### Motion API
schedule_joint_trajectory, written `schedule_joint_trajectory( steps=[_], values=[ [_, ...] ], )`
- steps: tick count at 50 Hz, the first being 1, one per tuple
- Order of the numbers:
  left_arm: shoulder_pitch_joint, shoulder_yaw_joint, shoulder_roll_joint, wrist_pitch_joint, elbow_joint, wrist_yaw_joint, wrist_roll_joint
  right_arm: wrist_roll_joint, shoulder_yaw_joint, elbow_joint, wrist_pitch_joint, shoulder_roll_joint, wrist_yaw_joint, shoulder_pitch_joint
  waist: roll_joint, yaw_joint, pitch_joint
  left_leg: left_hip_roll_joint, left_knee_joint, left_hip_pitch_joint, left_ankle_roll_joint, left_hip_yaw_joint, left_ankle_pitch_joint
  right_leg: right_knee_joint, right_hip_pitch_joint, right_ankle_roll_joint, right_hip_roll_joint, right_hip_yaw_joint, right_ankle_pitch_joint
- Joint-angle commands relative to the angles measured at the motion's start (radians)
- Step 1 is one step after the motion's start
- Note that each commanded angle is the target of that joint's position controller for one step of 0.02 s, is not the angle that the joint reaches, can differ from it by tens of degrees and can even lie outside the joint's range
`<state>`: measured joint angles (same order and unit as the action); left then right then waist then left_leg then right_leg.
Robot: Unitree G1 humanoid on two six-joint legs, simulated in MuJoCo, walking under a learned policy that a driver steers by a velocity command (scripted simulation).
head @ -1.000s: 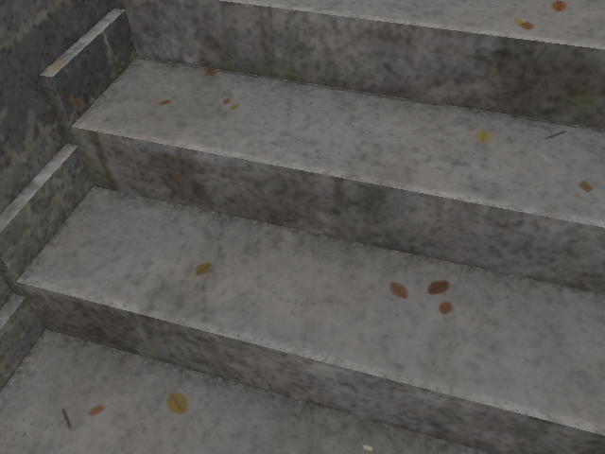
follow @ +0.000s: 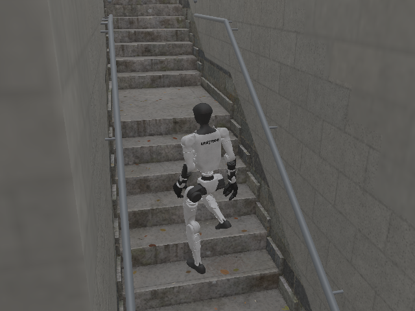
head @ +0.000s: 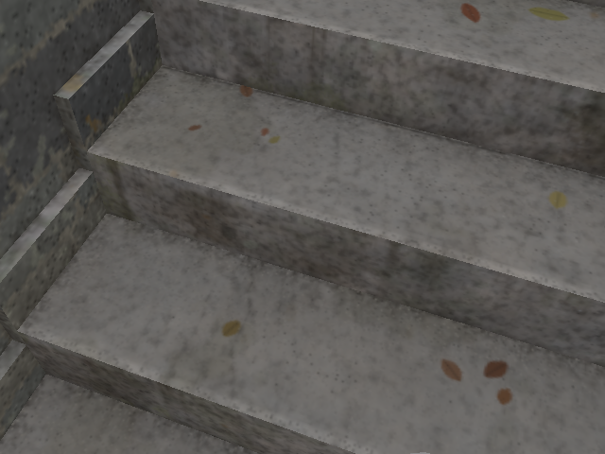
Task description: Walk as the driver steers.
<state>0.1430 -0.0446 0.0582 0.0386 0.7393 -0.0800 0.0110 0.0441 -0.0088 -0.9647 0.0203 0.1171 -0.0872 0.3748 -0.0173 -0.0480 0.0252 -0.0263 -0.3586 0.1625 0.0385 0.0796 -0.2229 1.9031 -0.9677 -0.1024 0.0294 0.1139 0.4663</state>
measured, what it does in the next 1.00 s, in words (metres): climbs: right foot 0.17 m higher, then left foot 0.17 m lower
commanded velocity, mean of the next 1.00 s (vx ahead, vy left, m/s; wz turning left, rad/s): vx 0.30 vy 0.00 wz -0.07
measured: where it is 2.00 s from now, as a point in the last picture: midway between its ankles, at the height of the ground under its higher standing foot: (254, 272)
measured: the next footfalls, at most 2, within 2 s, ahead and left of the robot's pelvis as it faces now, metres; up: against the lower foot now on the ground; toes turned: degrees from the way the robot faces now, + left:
right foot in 0.08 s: +0.09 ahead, -0.18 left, +0.17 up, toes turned -3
left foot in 0.52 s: +0.03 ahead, +0.16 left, +0.00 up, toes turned +6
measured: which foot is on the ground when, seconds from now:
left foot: down 0.00-0.16, up 0.18-0.50, down 0.52-0.86, up 0.88-1.00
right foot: up 0.00-0.06, down 0.08-0.50, up 0.52-0.84, down 0.86-1.00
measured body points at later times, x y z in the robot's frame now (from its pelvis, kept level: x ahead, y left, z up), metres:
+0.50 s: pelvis +0.07 +0.04 +0.05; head +0.05 +0.06 +0.49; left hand +0.11 +0.28 -0.11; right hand +0.15 -0.21 -0.07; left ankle +0.01 +0.14 -0.68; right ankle +0.05 -0.18 -0.58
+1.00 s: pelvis +0.24 +0.09 +0.12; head +0.21 +0.11 +0.57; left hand +0.32 +0.35 -0.02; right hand +0.37 -0.15 +0.02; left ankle +0.18 +0.24 -0.33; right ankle +0.24 +0.03 -0.58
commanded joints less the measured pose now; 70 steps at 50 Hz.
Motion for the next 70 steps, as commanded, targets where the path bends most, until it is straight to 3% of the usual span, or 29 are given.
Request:
schedule_joint_trajectory(
  steps=[1, 4, 5, 9, 13, 24, 26, 28, 30, 32, 36, 38, 41, 42, 43, 44, 45, 46, 48, 50, 54, 58, 60, 63, 64, 66, 67, 68, 70],
  values=[
    [-0.163, -0.033, -0.011, -0.02, -0.144, 0.008, -0.007, -0.038, 0.057, 0.061, 0.015, 0.208, -0.014, 0.003, 0.153, 0.015, -0.028, -0.222, 0.195, 0.039, 0.172, -0.135, 0.369, -0.528, 0.152, 0.012, 0.072, -0.201, 0.319],
    [0.014, -0.004, 0.05, -0.061, -0.055, 0.023, -0.013, -0.056, 0.075, 0.006, 0.015, 0.201, 0.023, 0.199, 0.25, 0.053, -0.14, -0.195, 0.1, -0.048, 0.153, -0.09, 0.997, -0.683, 0.4, 0.112, -0.019, -0.164, 0.093],
    [0.024, 0.025, 0.13, -0.069, -0.047, 0.024, -0.015, -0.043, 0.083, 0.03, 0.016, 0.197, 0.028, 0.185, 0.13, 0.052, -0.2, -0.132, -0.004, -0.07, 0.087, 0.005, 1.164, -0.674, 0.401, 0.18, 0.031, -0.024, -0.275],
    [-0.031, 0.053, 0.146, -0.011, -0.058, -0.029, 0.004, -0.012, 0.057, 0.06, 0.06, 0.067, 0.039, 0.068, -0.153, 0.053, -0.155, 0.033, -0.207, 0.116, 0.015, 0.058, 0.135, -1.04, 0.373, 0.31, 0.171, 0.276, 0.044],
    [0.131, 0.119, 0.268, -0.085, 0.071, 0.002, -0.01, -0.084, 0.051, 0.11, 0.003, 0.069, 0.077, -0.059, -0.277, 0.116, -0.08, 0.051, -1.169, 0.483, 0.02, -0.203, -0.301, -1.286, 0.376, 0.361, 0.247, 0.473, 0.492],
    [-0.143, 0.06, 0.132, -0.054, 0.043, -0.007, -0.037, -0.044, 0.07, 0.057, 0.011, 0.076, 0.081, 0.168, 0.065, -0.109, 0.009, 0.013, 0.013, 0.014, 0.045, 0.113, 0.325, -0.796, 0.245, 0.164, 0.128, -0.112, 0.167],
    [-0.018, 0.029, 0.057, -0.051, 0.01, 0.002, 0.01, -0.031, 0.05, 0.042, -0.012, 0.035, 0.087, 0.133, 0.228, -0.065, 0.01, -0.078, 0.231, -0.151, 0.095, 0.038, 0.492, -0.155, 0.115, 0.16, 0.003, -0.105, 0.192],
    [0.085, -0.004, -0.043, -0.124, -0.023, 0.064, -0.032, 0.019, 0.064, 0.022, -0.034, 0.196, 0.093, 0.226, 0.238, 0.011, -0.141, -0.268, -0.218, -0.462, 0.112, -0.237, 1.356, 0.545, -0.366, 0.111, -0.07, 0.041, 0.145],
    [-0.017, -0.008, 0.054, -0.15, -0.123, 0.073, -0.051, -0.033, 0.087, 0.001, 0.001, 0.318, 0.06, 0.274, 0.197, 0.0, -0.167, -0.44, 0.065, -0.551, 0.304, -0.493, 0.531, 0.477, -0.588, 0.051, 0.044, -0.073, 0.047],
    [-0.293, -0.024, 0.061, -0.133, -0.205, 0.065, -0.044, -0.011, 0.034, -0.01, -0.012, 0.168, 0.004, 0.193, 0.077, -0.037, -0.001, -0.467, 0.255, -0.46, 0.273, -0.621, 0.07, 0.542, -0.722, 0.046, 0.089, -0.073, -0.07],
    [-0.347, -0.082, 0.02, -0.157, -0.311, 0.11, -0.038, -0.019, -0.001, -0.07, -0.062, 0.105, 0.018, 0.128, 0.02, 0.054, 0.126, -0.236, 0.332, -0.14, 0.096, -0.181, 0.345, 0.196, -0.541, 0.139, 0.077, -0.15, -0.084],
    [-0.356, -0.088, 0.05, -0.153, -0.326, 0.127, -0.025, -0.066, -0.032, -0.077, -0.076, 0.078, 0.036, 0.04, 0.07, 0.128, -0.031, -0.106, 0.393, 0.262, 0.056, 0.086, 1.165, -0.313, 0.224, 0.189, -0.03, -0.399, -0.162],
    [-0.063, -0.02, 0.182, -0.124, -0.216, 0.088, -0.018, -0.02, 0.051, -0.088, -0.072, 0.415, 0.044, 0.123, 0.351, 0.293, -0.242, -0.285, 0.042, -0.209, 0.162, 0.021, 2.395, -0.506, 0.401, 0.207, -0.145, -0.345, 0.167],
    [0.036, 0.011, 0.252, -0.114, -0.161, 0.099, -0.028, -0.032, 0.055, -0.05, -0.063, 0.394, 0.033, 0.081, 0.327, 0.324, -0.261, -0.278, -0.162, -0.379, 0.154, 0.033, 2.455, -0.758, 0.383, 0.23, -0.17, -0.31, 0.106],
    [0.121, 0.041, 0.293, -0.11, -0.088, 0.111, -0.025, -0.019, 0.056, 0.009, -0.066, 0.36, 0.035, 0.03, 0.273, 0.341, -0.284, -0.266, -0.361, -0.321, 0.133, 0.023, 2.349, -0.997, 0.554, 0.276, -0.163, -0.178, -0.042],
    [0.356, 0.069, 0.372, -0.08, 0.011, 0.126, 0.038, 0.007, 0.056, 0.091, -0.097, 0.335, 0.051, -0.1, -0.039, 0.392, -0.31, -0.129, -0.839, 0.066, 0.12, -0.058, 1.284, -1.267, 0.898, 0.382, -0.026, 0.269, -0.336],
    [0.367, 0.091, 0.422, -0.044, 0.063, 0.082, 0.078, 0.03, 0.025, 0.101, -0.159, 0.166, 0.119, -0.045, -0.435, 0.257, -0.451, 0.16, -1.435, 0.447, 0.075, -0.239, 0.074, -1.502, 1.105, 0.56, 0.242, 0.86, -0.748],
    [0.315, 0.053, 0.269, -0.054, 0.063, 0.072, 0.061, -0.014, 0.03, 0.17, -0.181, 0.128, 0.173, -0.061, -0.157, 0.199, -0.351, 0.139, -1.777, 0.703, 0.094, -0.385, -0.019, -1.57, 0.96, 0.546, 0.303, 0.93, -0.339],
    [0.176, 0.026, 0.154, -0.066, 0.132, 0.091, 0.021, -0.016, -0.046, 0.352, -0.158, -0.045, 0.162, -0.278, 0.054, 0.044, 0.063, 0.065, -2.01, 1.059, 0.124, -0.247, -0.119, -1.538, 0.634, 0.367, 0.206, 0.528, -0.083],
    [0.062, -0.002, 0.052, -0.055, 0.146, 0.12, 0.035, -0.022, -0.082, 0.357, -0.138, -0.058, 0.164, -0.156, 0.079, -0.09, 0.114, -0.01, -1.886, 0.996, 0.099, -0.184, 0.009, -1.534, 0.389, 0.249, 0.077, 0.198, -0.098],
    [-0.016, 0.017, 0.161, -0.113, 0.112, 0.107, 0.024, -0.002, -0.088, 0.376, -0.126, -0.01, 0.124, -0.209, -0.019, -0.109, 0.018, -0.015, -1.494, 0.665, -0.018, 0.014, 0.325, -1.549, 0.065, 0.277, -0.026, -0.01, -0.371],
    [0.402, 0.071, 0.299, -0.083, 0.195, 0.084, -0.008, -0.003, -0.088, 0.444, -0.109, -0.016, 0.067, -0.383, -0.099, 0.104, -0.039, -0.089, -1.627, 1.245, -0.081, -0.036, 0.065, -1.544, 0.767, 0.375, 0.118, 0.329, -0.167],
    [0.521, 0.074, 0.229, -0.035, 0.177, 0.046, 0.016, 0.018, -0.104, 0.526, -0.141, -0.016, 0.087, -0.588, -0.11, 0.211, -0.045, -0.115, -1.565, 1.453, -0.124, -0.079, 0.001, -1.532, 1.086, 0.393, 0.164, 0.444, -0.292],
    [0.365, 0.096, 0.264, -0.02, 0.106, 0.005, -0.022, -0.012, -0.114, 0.619, -0.149, 0.016, 0.094, -0.655, -0.142, 0.12, -0.009, -0.105, -1.051, 0.982, -0.14, -0.004, -0.118, -1.735, 0.772, 0.372, 0.158, 0.336, -0.457],
    [0.319, 0.118, 0.301, -0.025, 0.103, -0.008, -0.066, 0.005, -0.104, 0.615, -0.123, 0.008, 0.081, -0.601, -0.219, 0.067, -0.078, -0.07, -0.85, 0.548, -0.116, 0.027, -0.424, -1.771, 0.566, 0.324, 0.148, 0.266, -0.649],
    [0.314, 0.118, 0.353, -0.077, 0.15, 0.014, -0.039, -0.012, 0.035, 0.499, -0.107, 0.219, 0.062, -0.21, -0.352, -0.119, -0.307, 0.02, -0.757, 0.216, -0.06, 0.048, -0.334, -1.394, 0.794, 0.265, 0.094, 0.153, -1.649],
    [0.251, 0.137, 0.341, -0.133, 0.107, 0.056, -0.08, 0.03, 0.105, 0.418, -0.1, 0.375, 0.051, 0.037, -0.032, -0.169, -0.519, -0.218, -0.61, -0.194, 0.121, -0.503, -0.289, -0.952, 0.5, 0.18, -0.021, 0.144, -1.622],
    [0.224, 0.117, 0.275, -0.174, 0.084, 0.092, -0.039, 0.035, 0.123, 0.384, -0.076, 0.436, 0.032, 0.202, 0.414, -0.22, -0.689, -0.465, -0.131, -0.413, 0.264, -1.056, -0.134, -0.499, 0.344, 0.114, -0.169, 0.163, -0.405],
    [0.106, 0.12, 0.187, -0.11, 0.011, 0.117, -0.048, -0.026, 0.093, 0.314, -0.079, 0.277, 0.004, 0.032, 0.289, -0.071, -0.377, -0.458, 0.013, -0.185, 0.149, -1.022, -0.566, -0.027, 0.093, 0.082, -0.12, 0.163, -0.406]
  ],
)
Velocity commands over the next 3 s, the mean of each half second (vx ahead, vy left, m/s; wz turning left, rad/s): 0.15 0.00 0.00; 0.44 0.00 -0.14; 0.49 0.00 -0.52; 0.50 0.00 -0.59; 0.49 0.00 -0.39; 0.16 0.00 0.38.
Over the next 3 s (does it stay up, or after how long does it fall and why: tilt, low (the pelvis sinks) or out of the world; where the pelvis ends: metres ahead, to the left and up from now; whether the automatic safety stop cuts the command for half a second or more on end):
stays up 0.97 -0.37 0.65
